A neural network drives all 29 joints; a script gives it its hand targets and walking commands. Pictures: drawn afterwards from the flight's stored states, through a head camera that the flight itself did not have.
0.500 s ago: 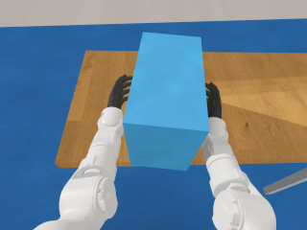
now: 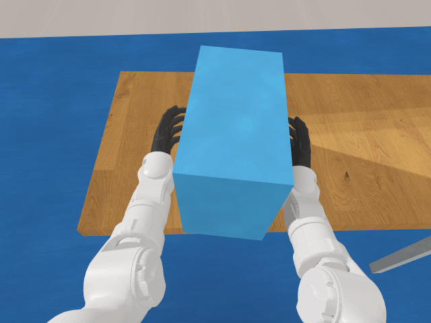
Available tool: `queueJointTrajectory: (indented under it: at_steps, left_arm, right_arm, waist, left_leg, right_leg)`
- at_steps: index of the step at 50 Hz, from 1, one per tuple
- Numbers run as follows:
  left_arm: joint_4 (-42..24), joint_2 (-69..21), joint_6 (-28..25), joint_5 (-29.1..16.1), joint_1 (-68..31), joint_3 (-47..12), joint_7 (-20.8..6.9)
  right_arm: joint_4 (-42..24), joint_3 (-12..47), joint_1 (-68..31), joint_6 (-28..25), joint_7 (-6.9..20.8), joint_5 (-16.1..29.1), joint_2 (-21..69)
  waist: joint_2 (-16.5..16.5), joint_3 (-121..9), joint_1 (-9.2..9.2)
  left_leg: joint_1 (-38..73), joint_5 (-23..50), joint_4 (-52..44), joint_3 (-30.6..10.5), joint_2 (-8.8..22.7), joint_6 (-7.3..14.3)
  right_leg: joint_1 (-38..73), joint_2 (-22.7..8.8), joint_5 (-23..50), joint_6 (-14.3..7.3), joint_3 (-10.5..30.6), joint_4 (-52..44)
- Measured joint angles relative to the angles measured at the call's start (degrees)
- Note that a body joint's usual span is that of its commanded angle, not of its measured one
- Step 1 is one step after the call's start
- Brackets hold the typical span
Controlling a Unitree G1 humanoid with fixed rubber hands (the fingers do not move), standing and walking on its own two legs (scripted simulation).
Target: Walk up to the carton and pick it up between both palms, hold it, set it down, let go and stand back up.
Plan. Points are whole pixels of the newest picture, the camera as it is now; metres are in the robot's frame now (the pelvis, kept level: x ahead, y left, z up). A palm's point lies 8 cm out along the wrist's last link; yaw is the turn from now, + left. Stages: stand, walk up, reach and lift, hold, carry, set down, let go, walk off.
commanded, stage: reach and lift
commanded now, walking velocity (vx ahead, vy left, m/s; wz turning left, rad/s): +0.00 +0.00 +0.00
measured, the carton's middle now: (231, 144) +0.46 -0.03 +0.05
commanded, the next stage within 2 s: none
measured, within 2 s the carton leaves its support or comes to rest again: leaves its support in 0.84 s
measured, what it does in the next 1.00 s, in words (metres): stands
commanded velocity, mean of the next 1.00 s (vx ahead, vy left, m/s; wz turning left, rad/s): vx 0.00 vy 0.00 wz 0.00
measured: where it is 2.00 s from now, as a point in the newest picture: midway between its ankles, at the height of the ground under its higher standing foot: outside the picture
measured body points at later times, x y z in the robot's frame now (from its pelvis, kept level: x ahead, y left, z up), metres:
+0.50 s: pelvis +0.00 +0.00 +0.00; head +0.08 +0.03 +0.44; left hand +0.46 +0.10 +0.06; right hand +0.41 -0.15 +0.06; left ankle +0.00 +0.13 -0.74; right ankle -0.02 -0.14 -0.74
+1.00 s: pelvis -0.01 +0.00 +0.00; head +0.06 +0.03 +0.44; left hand +0.44 +0.10 +0.07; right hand +0.39 -0.16 +0.07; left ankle +0.00 +0.13 -0.74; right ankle -0.02 -0.14 -0.74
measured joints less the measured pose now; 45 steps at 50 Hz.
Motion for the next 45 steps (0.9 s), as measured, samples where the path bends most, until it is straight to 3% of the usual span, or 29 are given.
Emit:
queueJointTrajectory:
  at_steps: [23, 31, 45]
  left_arm:
    - [1.47, -0.01, -1.09, 0.00, 0.00, -0.05, 1.12]
    - [2.19, -0.01, -1.34, 0.00, 0.00, -1.04, 2.74]
    - [3.42, -0.01, -5.97, 0.01, 1.27, -2.65, 3.37]
  right_arm:
    - [1.23, -0.08, 0.00, -0.84, -0.35, 0.00, 0.00]
    - [2.24, -0.08, 0.13, -1.79, -0.83, -0.01, 0.00]
    - [5.28, -0.07, 1.87, -9.64, -1.50, -0.01, 0.01]
  waist:
    - [0.00, -0.57, -0.09]
    - [0.01, -0.96, -0.10]
    - [0.01, -2.10, -0.11]
  left_leg:
    - [0.00, 0.00, -0.11, 0.00, 0.00, 0.00]
    - [0.00, 0.00, -0.12, 0.00, 0.00, 0.00]
    - [-0.02, 0.24, -0.12, 0.00, 0.00, 0.00]
  right_leg:
    - [0.00, 0.00, 0.00, 0.00, 0.00, -0.12]
    - [0.00, 0.00, 0.02, 0.00, 0.00, -0.13]
    - [0.03, 0.01, 0.32, 0.00, 0.00, -0.26]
